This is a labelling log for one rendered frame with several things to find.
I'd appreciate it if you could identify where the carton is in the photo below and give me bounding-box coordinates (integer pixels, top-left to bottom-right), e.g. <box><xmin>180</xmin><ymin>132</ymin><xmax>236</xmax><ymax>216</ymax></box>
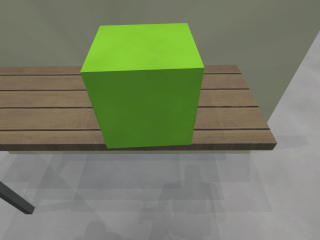
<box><xmin>80</xmin><ymin>23</ymin><xmax>205</xmax><ymax>149</ymax></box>

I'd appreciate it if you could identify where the table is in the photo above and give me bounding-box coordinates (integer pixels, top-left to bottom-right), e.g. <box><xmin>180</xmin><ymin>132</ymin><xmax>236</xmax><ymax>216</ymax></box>
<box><xmin>0</xmin><ymin>65</ymin><xmax>277</xmax><ymax>214</ymax></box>

